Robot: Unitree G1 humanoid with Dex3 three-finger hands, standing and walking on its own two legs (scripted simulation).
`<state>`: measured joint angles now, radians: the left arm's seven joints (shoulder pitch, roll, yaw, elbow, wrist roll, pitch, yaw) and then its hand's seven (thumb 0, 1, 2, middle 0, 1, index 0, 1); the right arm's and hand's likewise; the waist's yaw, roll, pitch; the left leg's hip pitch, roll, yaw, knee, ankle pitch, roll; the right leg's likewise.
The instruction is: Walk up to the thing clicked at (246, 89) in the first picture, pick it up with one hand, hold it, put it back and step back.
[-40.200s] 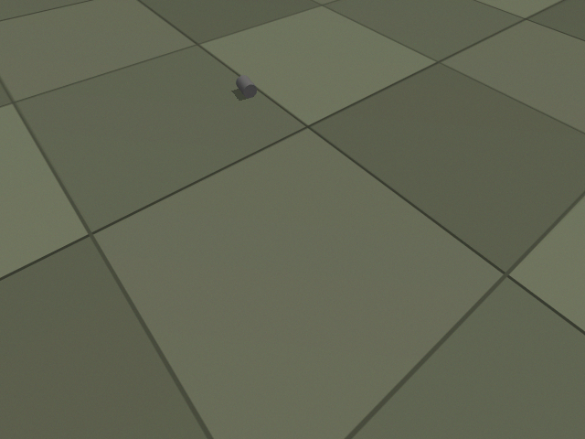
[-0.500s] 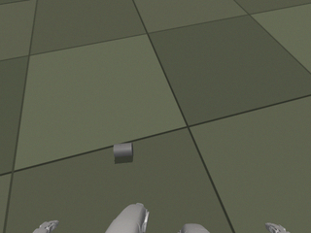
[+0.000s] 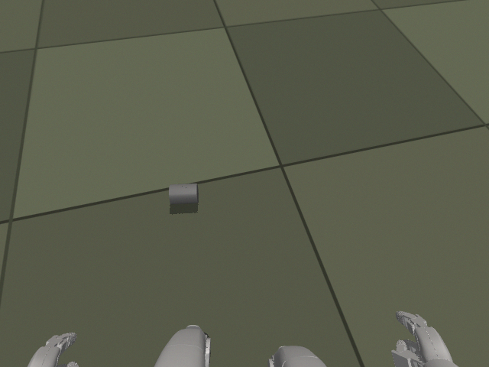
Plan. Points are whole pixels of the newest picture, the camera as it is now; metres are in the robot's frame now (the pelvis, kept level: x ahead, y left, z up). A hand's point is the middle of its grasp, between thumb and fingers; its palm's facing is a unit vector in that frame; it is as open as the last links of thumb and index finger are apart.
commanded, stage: step back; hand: left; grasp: from above
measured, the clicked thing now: (184, 193) +0.78 +0.27 -0.71
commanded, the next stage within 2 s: stand in 1.88 s
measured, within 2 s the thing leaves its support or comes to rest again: neither
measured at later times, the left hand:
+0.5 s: hand out of the picture -0.07 +0.28 -0.14, palm faces +0.09 -0.91 -0.40, open 7.3 cm
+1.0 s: hand out of the picture -0.28 +0.25 -0.13, palm faces +0.07 -0.90 -0.42, open 7.4 cm
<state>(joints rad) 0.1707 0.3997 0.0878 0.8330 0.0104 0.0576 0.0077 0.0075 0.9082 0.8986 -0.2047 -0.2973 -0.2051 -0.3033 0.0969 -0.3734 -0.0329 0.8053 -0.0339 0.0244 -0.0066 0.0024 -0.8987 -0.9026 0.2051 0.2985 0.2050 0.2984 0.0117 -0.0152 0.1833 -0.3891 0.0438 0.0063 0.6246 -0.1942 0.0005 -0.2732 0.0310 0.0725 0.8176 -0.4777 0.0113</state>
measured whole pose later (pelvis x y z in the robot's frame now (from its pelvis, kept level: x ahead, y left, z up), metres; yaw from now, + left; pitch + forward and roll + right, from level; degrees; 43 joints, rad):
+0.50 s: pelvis -0.18 -0.01 +0.00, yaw +6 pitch -3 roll +0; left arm 0.10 0.40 0.08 0.81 0.01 0.08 0.03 0.01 0.91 0.90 -0.21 -0.30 -0.21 -0.30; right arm 0.19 -0.36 -0.04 0.89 -0.04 0.05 0.01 0.00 -0.90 -0.90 0.20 0.30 0.20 0.30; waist -0.02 -0.04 0.20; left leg -0.27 -0.03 -0.01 0.66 -0.33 0.04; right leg -0.51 0.06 0.11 1.07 -0.51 -0.01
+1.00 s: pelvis -0.32 -0.03 +0.01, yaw +3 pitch -2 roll +0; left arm 0.25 0.37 0.08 0.93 0.05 0.01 -0.01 0.01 0.90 0.90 -0.21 -0.30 -0.21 -0.30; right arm 0.25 -0.41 -0.06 0.96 -0.03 0.04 0.02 0.00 -0.90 -0.90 0.20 0.30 0.20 0.30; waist 0.03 0.03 0.07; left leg -0.35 -0.02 -0.06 0.80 -0.46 -0.03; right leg -0.24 -0.03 -0.02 0.63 -0.35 -0.01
